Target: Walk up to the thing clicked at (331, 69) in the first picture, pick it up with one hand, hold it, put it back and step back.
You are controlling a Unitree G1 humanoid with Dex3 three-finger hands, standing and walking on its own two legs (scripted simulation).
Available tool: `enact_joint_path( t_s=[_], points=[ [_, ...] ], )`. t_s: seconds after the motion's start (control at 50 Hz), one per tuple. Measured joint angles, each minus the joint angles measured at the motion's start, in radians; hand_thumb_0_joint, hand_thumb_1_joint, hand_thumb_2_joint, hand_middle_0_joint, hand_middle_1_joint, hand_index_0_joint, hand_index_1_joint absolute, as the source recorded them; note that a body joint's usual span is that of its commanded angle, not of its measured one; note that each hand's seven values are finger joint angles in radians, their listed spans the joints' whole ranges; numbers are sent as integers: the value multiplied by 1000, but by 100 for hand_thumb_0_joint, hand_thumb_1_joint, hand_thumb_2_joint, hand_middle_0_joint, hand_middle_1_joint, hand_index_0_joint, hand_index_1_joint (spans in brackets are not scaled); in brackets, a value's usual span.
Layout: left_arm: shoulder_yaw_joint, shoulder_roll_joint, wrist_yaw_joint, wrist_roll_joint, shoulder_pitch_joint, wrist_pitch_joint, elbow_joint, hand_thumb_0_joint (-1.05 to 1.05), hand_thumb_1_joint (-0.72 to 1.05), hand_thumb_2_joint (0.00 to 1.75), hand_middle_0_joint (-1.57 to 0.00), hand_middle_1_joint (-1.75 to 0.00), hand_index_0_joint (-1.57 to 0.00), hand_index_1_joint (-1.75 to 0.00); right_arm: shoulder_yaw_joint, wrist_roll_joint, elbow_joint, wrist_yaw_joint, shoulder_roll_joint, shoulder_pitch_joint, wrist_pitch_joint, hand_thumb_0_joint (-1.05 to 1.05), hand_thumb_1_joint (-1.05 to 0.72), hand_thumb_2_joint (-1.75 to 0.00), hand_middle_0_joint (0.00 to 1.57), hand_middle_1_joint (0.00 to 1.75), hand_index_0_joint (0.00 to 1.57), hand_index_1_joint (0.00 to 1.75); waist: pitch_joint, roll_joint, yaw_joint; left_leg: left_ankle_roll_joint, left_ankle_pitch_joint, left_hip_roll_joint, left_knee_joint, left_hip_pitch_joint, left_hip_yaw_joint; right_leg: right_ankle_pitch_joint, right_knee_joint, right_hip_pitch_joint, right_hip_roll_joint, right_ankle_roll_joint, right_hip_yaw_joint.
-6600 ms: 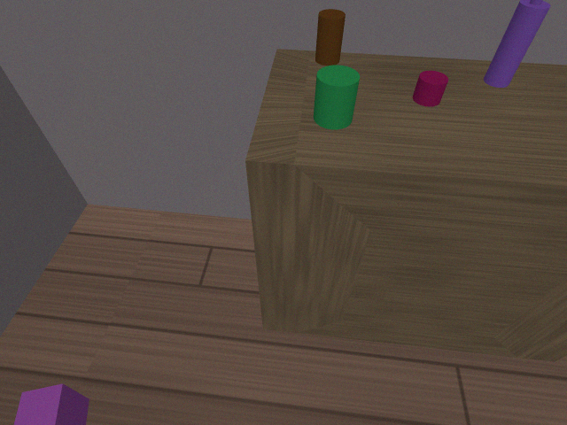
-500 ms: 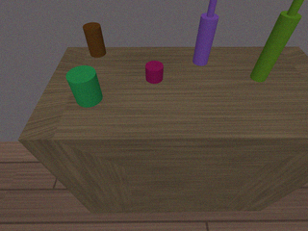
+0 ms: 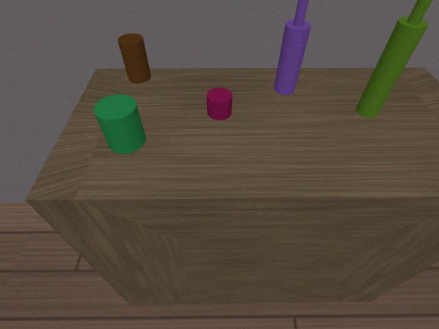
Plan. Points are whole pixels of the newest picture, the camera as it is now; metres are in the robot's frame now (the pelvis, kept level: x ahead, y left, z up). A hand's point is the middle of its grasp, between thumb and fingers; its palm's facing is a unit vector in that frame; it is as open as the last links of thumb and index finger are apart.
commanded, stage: stand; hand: left
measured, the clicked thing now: (121, 124) +0.51 +0.23 +0.08
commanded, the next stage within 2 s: rise first in 0.14 s
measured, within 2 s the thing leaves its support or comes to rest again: neither
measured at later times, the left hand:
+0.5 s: hand (98, 320) +0.17 +0.25 -0.12, palm faces +0.20 -0.93 -0.31, open 11.4 cm
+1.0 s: hand (48, 287) +0.18 +0.27 +0.04, palm faces +0.34 -0.86 -0.39, open 17.5 cm
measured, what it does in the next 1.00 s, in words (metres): stands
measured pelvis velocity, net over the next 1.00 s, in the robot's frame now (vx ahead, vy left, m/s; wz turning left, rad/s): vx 0.00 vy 0.01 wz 0.02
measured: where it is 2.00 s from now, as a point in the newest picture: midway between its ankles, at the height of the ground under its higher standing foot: outside the picture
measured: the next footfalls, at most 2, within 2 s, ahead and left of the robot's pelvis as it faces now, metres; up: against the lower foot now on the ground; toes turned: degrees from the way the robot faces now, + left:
none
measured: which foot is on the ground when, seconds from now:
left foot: down 0.00-1.00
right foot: down 0.00-1.00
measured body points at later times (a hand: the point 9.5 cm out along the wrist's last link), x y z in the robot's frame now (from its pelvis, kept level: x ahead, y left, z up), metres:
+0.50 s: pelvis -0.01 +0.00 -0.01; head +0.02 +0.00 +0.44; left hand +0.15 +0.30 -0.09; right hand +0.16 -0.28 -0.11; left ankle +0.00 +0.12 -0.75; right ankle -0.02 -0.12 -0.75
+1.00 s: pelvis +0.00 +0.01 -0.01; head -0.01 -0.01 +0.44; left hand +0.16 +0.32 +0.07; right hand +0.17 -0.25 -0.10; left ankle +0.00 +0.12 -0.75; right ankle -0.02 -0.12 -0.75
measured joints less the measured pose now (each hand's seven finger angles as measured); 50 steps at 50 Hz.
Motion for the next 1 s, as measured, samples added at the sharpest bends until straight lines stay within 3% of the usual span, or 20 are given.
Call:
enact_joint_path(
  t_s=[0.26, 0.34, 0.42, 0.5, 0.64, 0.8, 1.0],
  points=[
    [0, 1, -1, 1, 1, 0, -1, 0, 90, 90, -20, -30, -20, -30, -1, 1, -1, 0, 0, 2, 0, 0, -90, -90, 20, 30, 20, 29, 2, 0, 0, 0, 0, 0, -1, 1, 2, -2, 5, -3, 0, 0, 2],
    [22, -22, 28, -71, -10, -41, -128, 1, 83, 83, -16, -24, -15, -24, -14, 74, -124, -30, 21, -6, -57, 1, -83, -83, 16, 24, 15, 23, 29, 2, -8, 3, -26, -2, 83, -78, -8, -30, 86, -76, -2, 0, -7],
    [74, -51, 54, -87, -55, -59, -240, 1, 66, 66, -13, -17, -12, -17, -64, 87, -177, -58, 47, -64, -85, 1, -67, -66, 11, 16, 11, 15, 26, 5, 5, 3, -36, 1, 132, -146, -7, -39, 133, -144, 0, 0, -6],
    [120, -64, 59, -63, -45, -65, -336, 1, 43, 46, -11, -12, -10, -13, -106, 68, -251, -63, 68, -58, -87, 1, -46, -46, 8, 11, 8, 10, -20, 10, 11, 5, -36, -2, 133, -168, -12, -39, 132, -163, -3, 1, -10],
    [143, -58, 70, -64, 98, -40, -562, 0, 5, 22, -8, -8, -8, -8, -83, 67, -400, -71, 92, 55, -54, 0, -8, -23, 6, 6, 6, 6, -68, 13, 22, 7, -41, -9, 105, -119, -12, -48, 109, -115, -9, 3, -11],
    [182, -49, 89, -67, 209, -40, -849, 0, -34, 8, -5, -5, -5, -5, -73, 52, -537, -79, 111, 133, -57, 0, 27, -9, 6, 5, 5, 5, -42, 28, 37, 8, -50, -11, 99, -67, -13, -54, 97, -59, -12, 4, -13],
    [230, -28, 61, -70, 303, -90, -1128, -1, -52, 1, -4, -4, -4, -4, -111, 41, -518, -60, 112, 148, -56, -1, 46, -3, 6, 5, 5, 4, -34, 49, 49, 10, -51, -15, 91, -29, -16, -58, 91, -21, -16, 7, -16]
  ],
)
